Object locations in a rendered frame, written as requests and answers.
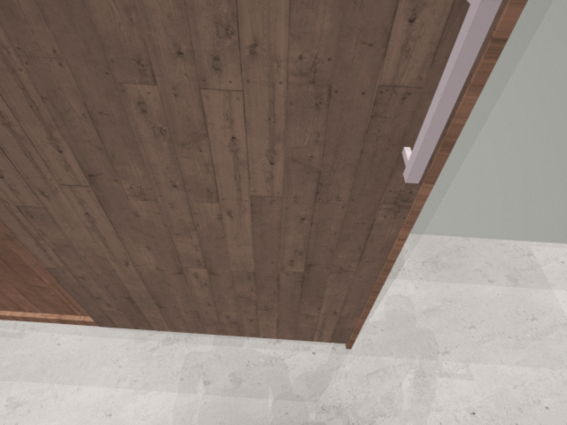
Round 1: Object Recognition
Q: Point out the handle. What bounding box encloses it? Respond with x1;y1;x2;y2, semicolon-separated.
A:
402;0;502;183

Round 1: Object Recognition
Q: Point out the wardrobe door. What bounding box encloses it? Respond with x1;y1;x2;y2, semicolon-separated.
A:
0;0;508;344
0;221;89;316

